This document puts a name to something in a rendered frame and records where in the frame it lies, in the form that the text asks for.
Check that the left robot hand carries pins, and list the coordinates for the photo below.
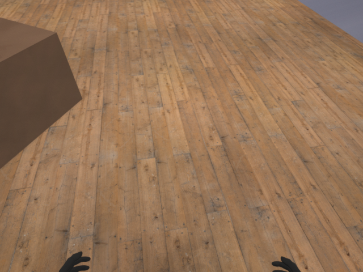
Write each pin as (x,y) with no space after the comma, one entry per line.
(74,260)

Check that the right robot hand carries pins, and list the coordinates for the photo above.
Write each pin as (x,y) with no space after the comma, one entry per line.
(286,264)

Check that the pedestal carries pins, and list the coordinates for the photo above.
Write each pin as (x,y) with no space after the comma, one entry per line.
(37,86)

